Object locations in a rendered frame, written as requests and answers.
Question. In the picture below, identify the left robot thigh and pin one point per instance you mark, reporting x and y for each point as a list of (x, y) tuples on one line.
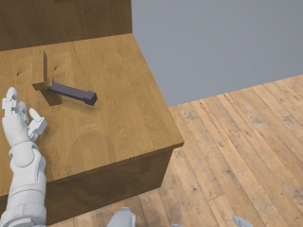
[(122, 218)]

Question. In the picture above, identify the left robot hand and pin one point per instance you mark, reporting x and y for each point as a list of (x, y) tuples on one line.
[(15, 121)]

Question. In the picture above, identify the right robot hand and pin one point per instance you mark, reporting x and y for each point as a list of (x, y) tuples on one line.
[(241, 222)]

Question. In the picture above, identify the left robot forearm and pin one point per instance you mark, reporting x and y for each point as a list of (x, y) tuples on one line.
[(26, 200)]

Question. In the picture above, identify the tap lever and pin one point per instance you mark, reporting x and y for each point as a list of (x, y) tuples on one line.
[(88, 97)]

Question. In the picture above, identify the left robot shin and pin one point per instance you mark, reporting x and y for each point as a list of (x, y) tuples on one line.
[(124, 209)]

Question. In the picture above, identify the counter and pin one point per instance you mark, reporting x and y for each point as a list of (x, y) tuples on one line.
[(94, 155)]

